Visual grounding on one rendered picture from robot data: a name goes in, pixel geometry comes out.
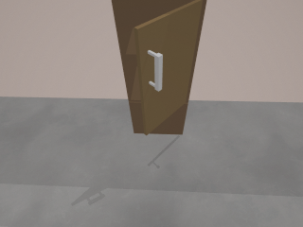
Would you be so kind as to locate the cupboard door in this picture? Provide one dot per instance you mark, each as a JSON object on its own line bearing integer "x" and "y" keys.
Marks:
{"x": 173, "y": 35}

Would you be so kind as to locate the handle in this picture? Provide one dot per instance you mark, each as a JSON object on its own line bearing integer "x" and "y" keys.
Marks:
{"x": 158, "y": 70}

